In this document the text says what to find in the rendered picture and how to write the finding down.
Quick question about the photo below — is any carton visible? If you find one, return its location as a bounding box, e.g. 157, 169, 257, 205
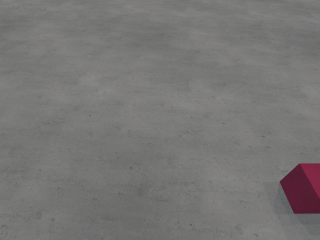
280, 163, 320, 214

